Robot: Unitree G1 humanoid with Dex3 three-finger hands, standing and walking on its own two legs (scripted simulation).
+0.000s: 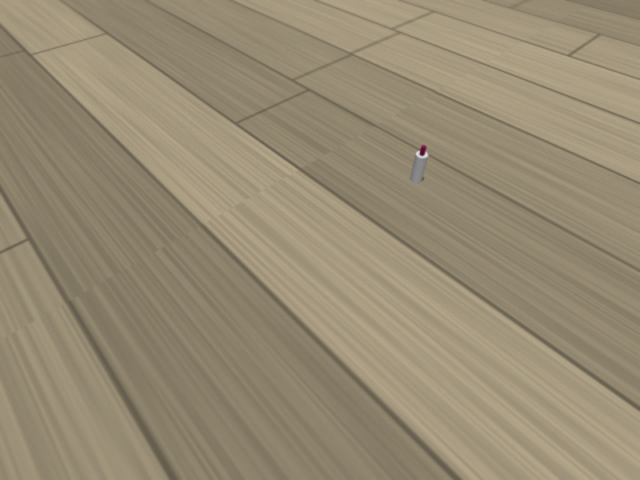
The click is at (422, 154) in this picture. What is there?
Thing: necked bottle
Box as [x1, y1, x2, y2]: [410, 145, 427, 183]
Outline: 424,145 422,145 421,149 417,151 415,154 410,180 415,183 421,181 427,157 427,153 424,151
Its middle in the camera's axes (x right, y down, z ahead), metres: +0.46 -0.34 +1.85
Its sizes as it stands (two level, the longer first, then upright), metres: 0.057 0.057 0.202
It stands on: the floor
